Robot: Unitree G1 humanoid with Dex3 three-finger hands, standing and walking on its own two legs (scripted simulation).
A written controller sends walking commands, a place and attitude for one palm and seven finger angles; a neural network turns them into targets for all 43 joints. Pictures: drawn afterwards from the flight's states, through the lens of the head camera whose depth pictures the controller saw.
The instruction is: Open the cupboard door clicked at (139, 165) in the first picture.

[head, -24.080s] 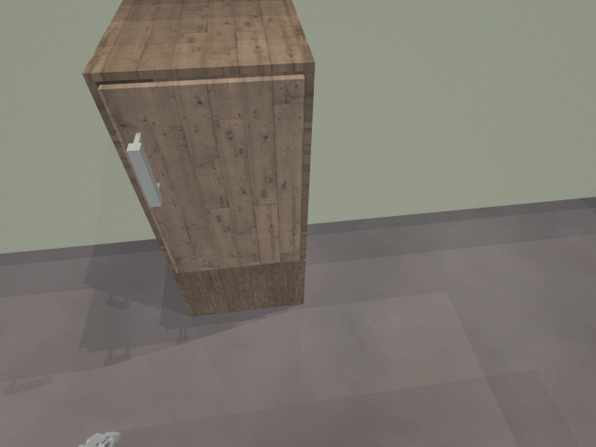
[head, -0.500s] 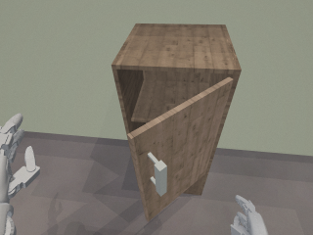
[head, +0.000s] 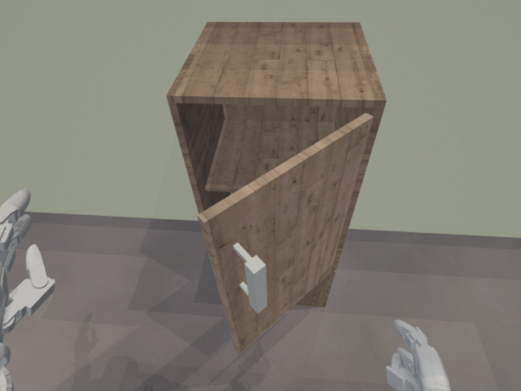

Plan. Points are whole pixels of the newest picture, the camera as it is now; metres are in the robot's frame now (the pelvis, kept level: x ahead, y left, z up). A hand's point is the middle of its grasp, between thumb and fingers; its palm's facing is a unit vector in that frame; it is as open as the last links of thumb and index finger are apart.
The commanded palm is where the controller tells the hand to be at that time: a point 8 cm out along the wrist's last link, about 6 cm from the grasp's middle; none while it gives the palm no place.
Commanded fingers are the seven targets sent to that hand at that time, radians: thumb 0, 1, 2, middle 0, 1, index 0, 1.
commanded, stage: step back with the hand held close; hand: left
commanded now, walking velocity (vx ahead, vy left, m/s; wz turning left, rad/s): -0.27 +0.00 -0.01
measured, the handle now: (249, 278) +0.31 +0.05 -0.03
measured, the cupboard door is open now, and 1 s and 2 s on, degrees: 45 45 45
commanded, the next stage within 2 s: stop stepping back and stand still in 0.88 s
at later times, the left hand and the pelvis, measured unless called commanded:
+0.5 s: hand out of the picture +0.11 +0.30 +0.15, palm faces +0.45 -0.75 -0.49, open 7.4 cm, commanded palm +0.05 +0.33 +0.17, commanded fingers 0.00 0.90 0.90 -0.20 -0.30 -0.20 -0.30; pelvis -0.09 +0.03 -0.02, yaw +1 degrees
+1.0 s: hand out of the picture -0.02 +0.29 +0.17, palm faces +0.56 -0.73 -0.39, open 7.4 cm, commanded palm -0.08 +0.31 +0.17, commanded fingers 0.00 0.90 0.90 -0.20 -0.30 -0.20 -0.30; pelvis -0.21 +0.01 -0.02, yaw +3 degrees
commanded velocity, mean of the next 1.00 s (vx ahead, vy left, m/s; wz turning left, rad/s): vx -0.30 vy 0.00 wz -0.07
